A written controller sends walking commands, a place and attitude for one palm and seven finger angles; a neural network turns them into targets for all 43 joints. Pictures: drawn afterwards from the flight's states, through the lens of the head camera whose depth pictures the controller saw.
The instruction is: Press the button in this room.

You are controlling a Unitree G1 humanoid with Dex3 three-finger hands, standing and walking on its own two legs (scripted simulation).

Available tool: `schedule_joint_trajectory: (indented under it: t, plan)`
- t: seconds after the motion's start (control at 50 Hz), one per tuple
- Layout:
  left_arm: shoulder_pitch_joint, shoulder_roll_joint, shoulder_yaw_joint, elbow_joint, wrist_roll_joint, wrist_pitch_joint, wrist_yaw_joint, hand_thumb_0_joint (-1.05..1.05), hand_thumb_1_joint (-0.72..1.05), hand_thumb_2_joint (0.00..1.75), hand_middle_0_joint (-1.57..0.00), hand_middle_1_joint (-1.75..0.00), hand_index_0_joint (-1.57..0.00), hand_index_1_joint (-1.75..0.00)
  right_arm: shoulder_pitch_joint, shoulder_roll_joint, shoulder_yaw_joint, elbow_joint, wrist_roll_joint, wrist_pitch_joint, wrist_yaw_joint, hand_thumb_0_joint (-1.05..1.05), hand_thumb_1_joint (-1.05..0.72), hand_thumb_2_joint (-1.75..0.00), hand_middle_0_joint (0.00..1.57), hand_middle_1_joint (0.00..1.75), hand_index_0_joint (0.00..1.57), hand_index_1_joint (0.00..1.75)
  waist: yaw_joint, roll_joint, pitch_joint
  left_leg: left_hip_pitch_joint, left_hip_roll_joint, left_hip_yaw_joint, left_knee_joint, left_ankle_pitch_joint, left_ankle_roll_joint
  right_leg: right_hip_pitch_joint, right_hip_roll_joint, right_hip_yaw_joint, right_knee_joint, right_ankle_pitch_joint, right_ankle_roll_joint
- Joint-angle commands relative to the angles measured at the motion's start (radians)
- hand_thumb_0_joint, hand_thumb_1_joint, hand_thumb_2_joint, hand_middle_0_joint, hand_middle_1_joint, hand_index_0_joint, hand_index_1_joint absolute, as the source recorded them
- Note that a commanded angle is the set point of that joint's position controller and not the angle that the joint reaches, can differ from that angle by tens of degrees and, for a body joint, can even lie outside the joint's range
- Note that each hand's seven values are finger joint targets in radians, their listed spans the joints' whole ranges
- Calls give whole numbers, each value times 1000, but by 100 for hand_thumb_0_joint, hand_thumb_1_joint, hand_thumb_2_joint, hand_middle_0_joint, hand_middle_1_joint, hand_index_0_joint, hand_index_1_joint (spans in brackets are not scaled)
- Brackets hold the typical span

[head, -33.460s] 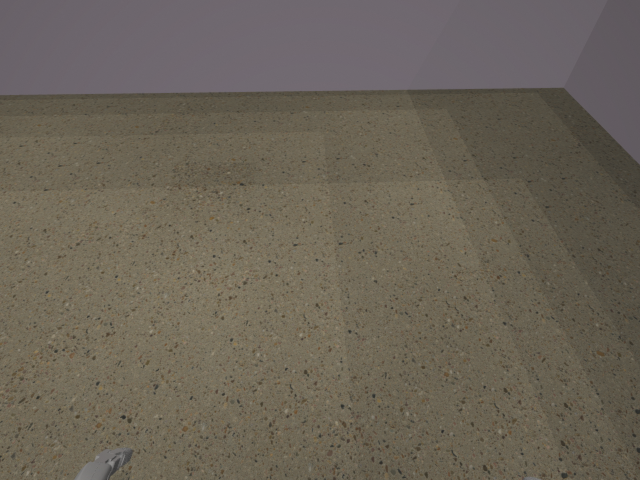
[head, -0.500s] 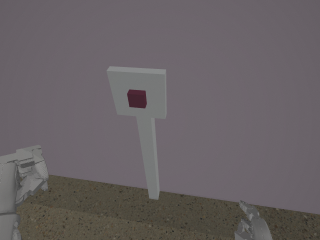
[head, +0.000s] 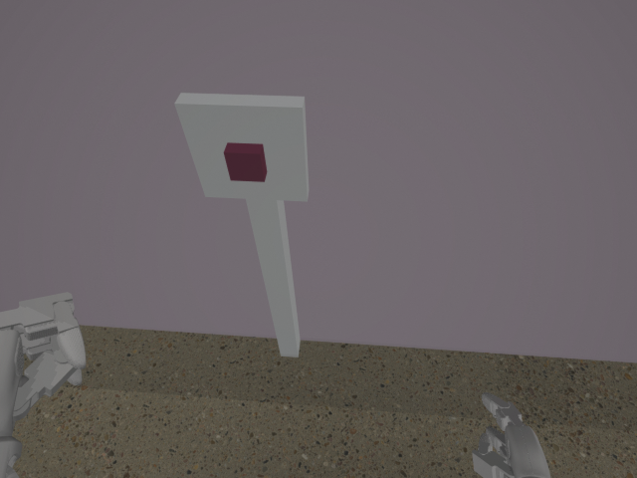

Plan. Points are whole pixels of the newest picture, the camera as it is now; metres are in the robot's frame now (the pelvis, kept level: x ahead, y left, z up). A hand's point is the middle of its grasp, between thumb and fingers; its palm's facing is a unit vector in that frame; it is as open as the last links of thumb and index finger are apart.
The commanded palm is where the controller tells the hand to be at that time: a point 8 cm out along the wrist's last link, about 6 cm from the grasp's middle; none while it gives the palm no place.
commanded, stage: step back with the hand held close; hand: left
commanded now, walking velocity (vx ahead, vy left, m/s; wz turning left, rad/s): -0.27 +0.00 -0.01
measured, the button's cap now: (246, 161) +0.55 +0.15 +0.08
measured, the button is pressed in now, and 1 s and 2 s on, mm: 0 0 0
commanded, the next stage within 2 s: stop stepping back and stand still in 0.90 s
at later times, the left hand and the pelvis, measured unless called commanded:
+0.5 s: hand (0, 462) +0.11 +0.25 +0.16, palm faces +0.39 -0.83 -0.41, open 3.1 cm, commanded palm +0.05 +0.29 +0.17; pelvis -0.08 +0.01 -0.02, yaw -1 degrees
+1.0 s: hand out of the picture +0.02 +0.23 +0.17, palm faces +0.30 -0.82 -0.48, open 3.1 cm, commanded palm -0.04 +0.28 +0.17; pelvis -0.18 +0.00 -0.02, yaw +0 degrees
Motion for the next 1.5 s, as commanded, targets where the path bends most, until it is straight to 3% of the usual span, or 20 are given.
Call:
schedule_joint_trajectory:
  t: [0.0,0.26,0.38,0.44,0.48,0.5,0.54,0.64,0.72,0.78,0.84,0.92,0.98,1.02,1.06,1.1,1.14,1.2,1.42,1.48]
  plan:
    - [59,195,183,-284,-14,-87,30,0,90,90,-130,-150,-130,-150,-93,-98,-51,-187,4,-46,-7,0,-90,-90,20,30,20,30,20,2,-266,-18,43,-49,-22,381,9,165,-25,32,67,306,-25]
    - [-13,162,159,-233,18,-116,42,0,90,90,-130,-150,-130,-150,-81,-113,-57,-195,12,-67,-18,0,-90,-90,20,30,20,30,5,-16,-73,-397,76,-90,-88,-278,69,117,-27,112,107,-89,-20]
    - [-60,190,150,-302,15,-134,72,0,90,90,-130,-150,-130,-150,-42,-88,-44,-165,-1,-73,-20,0,-90,-90,20,30,20,30,-6,-167,-119,-28,-10,-29,238,-189,14,-320,-167,188,-128,-428,-94]
    - [-50,186,153,-320,12,-144,80,0,90,90,-130,-150,-130,-150,-49,-109,-40,-170,-4,-79,-37,0,-90,-90,20,30,20,30,-14,45,-95,-137,77,-158,-16,-287,42,-255,-49,86,70,-387,-41]
    - [-58,171,175,-335,39,-154,83,0,90,90,-130,-150,-130,-150,-63,-124,-45,-185,-5,-104,-42,0,-90,-90,20,30,20,30,-4,303,-101,-556,280,-419,-363,-611,136,110,101,33,558,-210,9]
    - [-70,188,186,-321,48,-153,82,0,90,90,-130,-150,-130,-150,-51,-99,-49,-177,-5,-110,-38,0,-90,-90,20,30,20,30,-7,249,-98,-567,306,-420,-363,-537,159,105,92,66,682,-222,4]
    - [-45,197,185,-322,40,-161,74,0,90,90,-130,-150,-130,-150,-62,-96,-60,-176,0,-123,-26,0,-90,-90,20,30,20,30,1,118,-122,-439,275,-361,-265,-336,156,21,95,88,654,-283,-6]
    - [58,159,137,-289,4,-163,54,0,90,90,-130,-150,-130,-150,-61,-92,-46,-130,-5,-151,3,0,-90,-90,20,30,20,30,-3,158,-99,-235,163,-231,-193,-180,78,7,87,6,127,-280,-33]
    - [-20,241,172,-304,-15,-182,44,0,90,90,-130,-150,-130,-150,-58,-73,-30,-80,-14,-131,6,0,-90,-90,20,30,20,30,-6,-83,-199,36,40,-23,102,170,-14,-125,-123,156,-41,263,-92]
    - [-19,259,198,-323,-30,-177,42,0,90,90,-130,-150,-130,-150,-73,-79,-43,-103,13,-132,-13,0,-90,-90,20,30,20,30,1,-183,-352,149,23,20,120,385,5,-24,-75,67,68,656,23]
    - [77,270,225,-297,-43,-160,23,0,90,90,-130,-150,-130,-150,-114,-85,-40,-140,12,-114,-17,0,-90,-90,20,30,20,30,19,-19,-315,221,89,-62,37,576,36,-112,10,41,113,282,16]
    - [38,241,205,-280,-56,-167,13,0,90,90,-130,-150,-130,-150,-140,-101,-45,-151,4,-114,-7,0,-90,-90,20,30,20,30,10,115,-123,-59,122,-137,-124,17,38,-114,52,61,48,-207,-33]
    - [38,250,185,-227,-50,-168,28,0,90,90,-130,-150,-130,-150,-88,-94,-62,-121,15,-102,-3,0,-90,-90,20,30,20,30,-1,-149,-61,106,-49,-19,361,-90,-59,-520,-189,278,-278,-603,-157]
    - [1,240,189,-228,-32,-146,40,0,90,90,-130,-150,-130,-150,-94,-88,-71,-104,2,-83,-3,0,-90,-90,20,30,20,30,10,-235,-41,9,-34,-69,680,-135,-47,-555,-271,309,-258,-518,-221]
    - [-51,199,152,-214,-11,-118,37,0,90,90,-130,-150,-130,-150,-89,-60,-36,-128,0,-86,-15,0,-90,-90,20,30,20,30,-10,-221,-3,-57,38,-77,398,-125,-16,-371,-168,133,-116,-212,-143]
    - [-111,173,114,-209,-15,-120,36,0,90,90,-130,-150,-130,-150,-74,-103,-23,-113,7,-115,-37,0,-90,-90,20,30,20,30,-25,32,33,-61,49,-94,-105,-10,-12,-224,-29,64,99,-176,-53]
    - [-159,201,108,-270,15,-144,50,0,90,90,-130,-150,-130,-150,-28,-116,-35,-112,-1,-160,-38,0,-90,-90,20,30,20,30,3,286,-43,-25,268,-380,-250,80,44,-235,46,62,375,-346,-30]
    - [-140,212,124,-380,8,-146,55,0,90,90,-130,-150,-130,-150,-9,-78,-39,-108,-17,-192,-22,0,-90,-90,20,30,20,30,-6,198,-202,157,264,-405,-219,239,10,-251,41,111,479,-329,-23]
    - [54,194,139,-188,6,-43,78,0,90,90,-130,-150,-130,-150,-67,-85,-20,-109,-19,-127,-13,0,-90,-90,20,30,20,30,-7,160,-35,-233,153,-140,-381,-456,-18,133,116,-100,123,-320,-43]
    - [4,218,132,-178,3,-33,61,0,90,90,-130,-150,-130,-150,-59,-73,-26,-106,-16,-96,-11,0,-90,-90,20,30,20,30,-7,-117,-79,-198,34,-33,49,-214,0,92,-64,139,-131,-307,-132]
